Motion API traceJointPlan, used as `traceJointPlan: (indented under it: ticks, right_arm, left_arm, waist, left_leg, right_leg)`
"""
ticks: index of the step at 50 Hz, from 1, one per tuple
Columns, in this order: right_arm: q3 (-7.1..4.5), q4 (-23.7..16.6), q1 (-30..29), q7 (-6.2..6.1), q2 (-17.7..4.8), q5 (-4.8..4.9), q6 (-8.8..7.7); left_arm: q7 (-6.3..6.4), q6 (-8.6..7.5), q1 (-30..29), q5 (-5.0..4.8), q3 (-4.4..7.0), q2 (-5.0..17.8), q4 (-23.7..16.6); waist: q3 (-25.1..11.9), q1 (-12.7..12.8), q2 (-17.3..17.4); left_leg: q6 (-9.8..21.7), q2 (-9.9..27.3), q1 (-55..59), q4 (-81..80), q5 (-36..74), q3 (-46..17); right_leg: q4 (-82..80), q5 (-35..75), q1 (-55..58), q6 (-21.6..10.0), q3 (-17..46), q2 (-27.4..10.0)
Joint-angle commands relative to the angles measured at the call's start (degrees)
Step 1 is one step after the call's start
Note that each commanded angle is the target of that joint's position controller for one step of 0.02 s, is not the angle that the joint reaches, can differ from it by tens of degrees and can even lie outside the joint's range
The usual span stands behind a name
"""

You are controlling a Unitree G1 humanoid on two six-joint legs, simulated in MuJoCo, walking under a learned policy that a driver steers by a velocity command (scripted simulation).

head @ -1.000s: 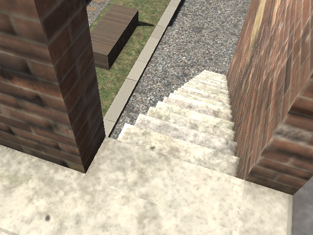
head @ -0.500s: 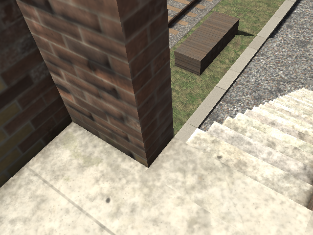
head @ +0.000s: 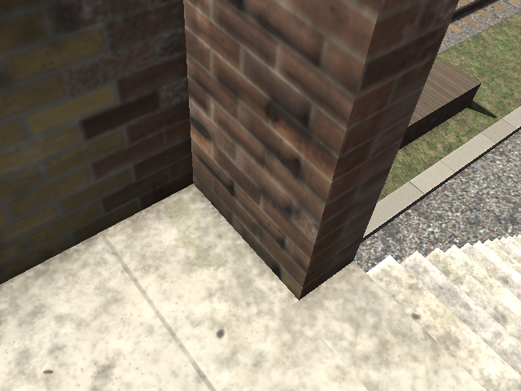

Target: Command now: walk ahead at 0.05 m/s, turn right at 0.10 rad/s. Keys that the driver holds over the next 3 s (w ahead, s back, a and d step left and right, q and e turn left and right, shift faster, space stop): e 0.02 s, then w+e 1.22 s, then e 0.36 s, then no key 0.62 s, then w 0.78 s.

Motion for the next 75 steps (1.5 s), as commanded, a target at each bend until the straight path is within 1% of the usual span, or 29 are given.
traceJointPlan:
  ticks: [1, 7, 14, 21, 23, 25, 26, 27, 28, 29, 30, 32, 34, 38, 43, 50, 54, 55, 56, 57, 58, 60, 62, 63, 64, 68, 71, 72, 75]
  right_arm:
    - [-1.53, -1.3, 0.8, -1.14, -8.5, -0.08, -1.21]
    - [-2.75, 1.9, 8.6, -0.77, -9.1, -0.34, -1.30]
    - [-3.50, 5.0, 11.3, -0.14, -8.5, -0.22, -4.35]
    - [-4.32, 6.7, 13.8, 0.12, -11.3, -0.28, -4.31]
    - [-4.50, 7.0, 12.8, -0.04, -12.6, 0.02, -4.58]
    - [-4.99, 6.3, 12.6, -0.23, -14.5, 1.22, -3.94]
    - [-3.99, 4.3, 13.1, 0.22, -11.0, 1.84, -4.34]
    - [-3.28, 0.2, 12.2, 0.91, -7.9, 0.63, -5.27]
    - [-3.58, -2.2, 4.8, 0.97, -10.7, 0.68, -5.60]
    - [-3.18, -0.4, 7.4, 0.70, -8.8, 0.86, -5.60]
    - [-2.82, 1.1, 9.1, 0.30, -7.9, 1.05, -5.53]
    - [-2.90, 3.2, 13.2, -0.55, -7.8, -0.78, -3.16]
    - [-3.93, 3.2, 12.3, -0.94, -10.2, -2.25, 0.60]
    - [-2.80, 0.0, 8.4, 1.01, -6.8, -0.75, 4.42]
    - [-3.26, -2.9, 1.3, 1.75, -7.5, -2.04, 3.58]
    - [-2.17, -6.6, -5.8, 0.12, -5.3, -0.50, 2.20]
    - [-3.37, -5.5, 1.7, -1.76, -8.4, 1.58, 1.29]
    - [-3.65, -4.8, 5.2, -2.36, -9.0, 0.77, 0.91]
    - [-4.33, -5.6, 6.6, -2.95, -12.9, -0.35, 0.52]
    - [-5.00, -7.7, 3.4, -2.41, -18.0, 0.37, 1.06]
    - [-4.83, -8.3, 3.8, -1.78, -14.8, 1.33, 1.37]
    - [-2.53, -9.5, 0.5, -1.50, -7.0, 1.29, 0.79]
    - [-3.13, -10.2, 0.7, -2.32, -7.8, 0.76, 0.37]
    - [-3.91, -9.0, 6.6, -1.08, -10.2, -0.18, -0.31]
    - [-4.29, -9.7, 4.8, -1.68, -10.5, -0.74, -0.17]
    - [-4.56, -9.1, 9.4, -2.71, -10.5, -0.53, -2.14]
    - [-4.67, -8.8, 11.1, -2.68, -10.8, -0.64, -2.47]
    - [-4.42, -10.1, 8.4, -2.36, -10.8, -1.86, -1.75]
    - [-5.42, -10.7, 6.9, -2.15, -13.4, -1.86, -0.12]
  left_arm:
    - [-0.11, 0.20, 5.1, -0.16, 1.20, 4.6, 0.1]
    - [-1.32, -0.12, -5.0, 0.99, 2.15, 4.7, -2.9]
    - [-2.85, -2.13, -8.7, 0.96, 1.99, 2.1, -3.9]
    - [-4.34, -2.15, -17.7, 1.04, 0.67, 0.8, -8.6]
    - [-3.87, -2.29, -13.5, 1.50, 1.24, 2.3, -7.6]
    - [-2.76, -3.20, 1.6, 2.98, 2.65, 4.8, -2.9]
    - [-1.68, -3.24, 7.9, 3.44, 4.40, 10.6, -0.9]
    - [-0.95, -2.70, 6.0, 1.72, 5.44, 16.8, -2.2]
    - [-0.25, -1.49, 5.8, -1.12, 6.07, 17.7, -1.6]
    - [-0.29, -2.43, 2.6, 0.06, 4.58, 13.1, -2.4]
    - [-0.29, -3.01, -0.9, 0.53, 3.53, 9.7, -2.9]
    - [-0.01, -4.24, -5.3, 0.83, 2.60, 7.3, -4.9]
    - [0.82, -5.32, -3.0, 0.91, 2.51, 8.0, -5.5]
    - [1.74, -2.68, 2.5, -0.73, 3.49, 11.0, -6.1]
    - [3.06, -0.95, 4.2, -0.63, 3.61, 10.9, -8.9]
    - [3.72, 0.80, 4.9, 0.86, 4.55, 11.7, -13.5]
    - [2.62, -0.32, -1.3, 0.22, 4.46, 10.9, -16.1]
    - [2.36, -0.80, -1.8, -0.76, 3.95, 9.3, -16.5]
    - [1.92, -1.12, 3.5, -0.99, 2.67, 4.5, -16.3]
    - [2.27, -0.66, 10.1, -2.00, 2.42, 2.1, -17.4]
    - [3.45, -0.16, 10.1, -0.28, 3.62, 7.1, -15.4]
    - [2.10, 1.08, 0.6, 1.08, 4.57, 8.2, -15.8]
    - [1.20, 2.44, -1.2, 0.40, 4.68, 8.0, -15.7]
    - [-0.21, 2.25, 2.7, 1.38, 4.12, 7.4, -15.2]
    - [-1.17, 2.03, -1.2, 0.85, 3.59, 5.9, -16.5]
    - [-1.35, 2.24, -6.7, 1.32, 2.77, 3.8, -17.3]
    - [-1.12, 2.64, -9.9, 1.09, 1.92, 1.9, -18.2]
    - [-2.04, 2.32, -7.5, 0.11, 1.45, 2.2, -16.9]
    - [-2.80, 2.22, -9.8, -1.20, 1.15, 2.1, -17.9]
  waist:
    - [-4.7, -0.6, 9.1]
    - [2.3, -5.5, 7.8]
    - [2.2, -4.7, 6.3]
    - [2.2, -6.3, 8.0]
    - [-2.1, -3.2, 8.6]
    - [-9.5, 3.2, 4.6]
    - [-13.9, 4.9, -3.5]
    - [-19.6, 1.9, -11.3]
    - [-15.2, 4.7, -4.6]
    - [-12.0, 1.9, 5.0]
    - [-6.7, -1.2, 8.1]
    - [-5.4, -4.9, 7.2]
    - [-3.2, -4.0, 5.0]
    - [-10.9, -3.4, -3.4]
    - [-6.6, -1.7, -7.7]
    - [-5.1, 0.2, -6.5]
    - [-4.0, -3.3, -9.0]
    - [-4.4, -5.2, -6.4]
    - [-9.5, -3.4, 5.8]
    - [-14.3, 0.9, 20.7]
    - [-13.9, -1.0, 16.6]
    - [-7.9, -2.3, 8.8]
    - [-5.6, -2.9, 12.3]
    - [-12.4, -3.0, 15.4]
    - [-7.7, -3.8, 17.9]
    - [-2.6, -4.2, 9.6]
    - [-2.7, -4.9, 12.0]
    - [-5.3, -4.8, 15.1]
    - [-5.2, -5.5, 17.1]
  left_leg:
    - [2.1, 14.6, 2.1, -4.5, 39.9, -2.3]
    - [6.3, 20.2, 11.0, -15.1, -5.8, -11.4]
    - [6.2, 19.4, 13.3, -13.9, 5.4, -3.0]
    - [4.0, 19.8, 13.9, -7.7, 24.0, 5.4]
    - [2.6, 18.5, 11.9, 2.7, 45.5, 9.3]
    - [0.7, 16.6, 2.1, 26.9, 44.8, 12.3]
    - [-2.5, 12.5, -13.9, 46.4, 17.9, 12.0]
    - [-3.9, 2.2, -33.2, 61.5, -19.9, 5.2]
    - [-4.0, 4.5, -34.2, 68.3, -19.3, -2.6]
    - [-3.5, 6.6, -34.8, 64.0, -11.0, -5.1]
    - [-3.7, 8.6, -31.4, 58.0, -7.7, -4.5]
    - [-4.2, 8.6, -25.4, 54.0, -7.1, -4.6]
    - [-4.8, 6.7, -27.8, 51.5, -6.6, -4.0]
    - [-5.8, 3.7, -29.2, 47.8, -0.7, -4.9]
    - [-8.0, 2.5, -32.0, 42.4, 3.7, -5.1]
    - [-8.6, 0.4, -29.9, 27.8, -3.0, -6.7]
    - [-7.5, -0.3, -11.8, 7.2, -1.0, -7.0]
    - [-6.4, 1.3, -3.8, -1.2, 5.9, -7.5]
    - [-2.9, 14.2, 5.2, -2.4, 9.8, -17.6]
    - [5.5, 26.3, 11.3, -1.1, 28.6, -35.1]
    - [9.5, 26.8, 7.9, -1.1, 29.6, -35.9]
    - [6.6, 19.9, 0.7, 0.1, 22.8, -21.9]
    - [5.1, 16.3, -0.7, 0.1, 22.8, -15.2]
    - [1.4, 15.6, 2.6, -4.7, -22.2, -20.2]
    - [0.8, 16.1, 1.2, -6.6, -25.0, -20.8]
    - [4.6, 18.2, 0.5, -5.3, -12.0, -15.8]
    - [5.7, 19.6, -0.2, -2.8, 3.2, -10.4]
    - [6.1, 17.5, -1.5, -2.9, 3.2, -8.2]
    - [5.1, 18.0, -5.7, 0.5, 3.8, -5.2]
  right_leg:
    - [-1.6, 3.1, 3.2, 0.1, 2.3, 1.5]
    - [0.9, 4.0, -17.5, -0.9, 4.3, 0.1]
    - [-2.1, 8.8, -20.0, -1.5, 1.7, -1.0]
    - [-14.4, 6.7, -12.9, -6.8, -5.1, 1.0]
    - [-16.5, 4.1, -2.2, -9.5, -8.0, 5.0]
    - [-23.4, 6.9, 17.9, -12.3, -7.5, 9.3]
    - [-28.2, 6.9, 32.1, -16.3, 7.2, -1.1]
    - [-33.8, 0.3, 41.9, -23.3, 38.8, -15.2]
    - [-35.7, 22.4, 34.5, -25.8, 33.1, -15.3]
    - [-35.3, 22.1, 30.4, -23.3, 29.8, -16.8]
    - [-36.3, 27.9, 22.4, -20.0, 25.1, -13.9]
    - [-36.5, 42.4, 15.2, -17.7, 20.3, -11.3]
    - [-32.1, 67.4, 15.7, -13.6, 18.2, -11.5]
    - [-29.0, 63.9, 18.8, -7.4, 13.2, -5.6]
    - [-28.5, 55.2, 16.3, -8.9, 18.0, -4.6]
    - [-24.1, 42.6, 18.6, -12.9, 26.8, -4.4]
    - [-23.2, 33.1, 12.7, -8.6, 30.8, -1.0]
    - [-19.9, 26.0, 9.2, -6.2, 30.5, 0.9]
    - [-8.4, 9.0, 5.7, -3.7, 23.0, 4.9]
    - [0.3, -23.3, -4.3, -1.8, 12.3, 14.7]
    - [11.2, -20.1, -5.8, -0.8, 9.8, 10.3]
    - [17.4, -11.2, -6.5, -0.8, 9.9, 8.7]
    - [21.5, -5.7, -7.8, 0.3, 7.3, 8.1]
    - [19.8, -1.6, -10.3, -2.1, 7.6, 6.3]
    - [21.5, 1.1, -14.0, -2.4, 7.4, 8.2]
    - [18.9, 0.9, -17.5, -1.1, 5.4, 7.0]
    - [9.4, -2.9, -14.2, -0.3, 2.1, 5.6]
    - [1.2, -3.8, -8.1, 0.1, 1.1, 5.3]
    - [-11.3, -5.4, 2.2, -1.2, -3.6, 5.7]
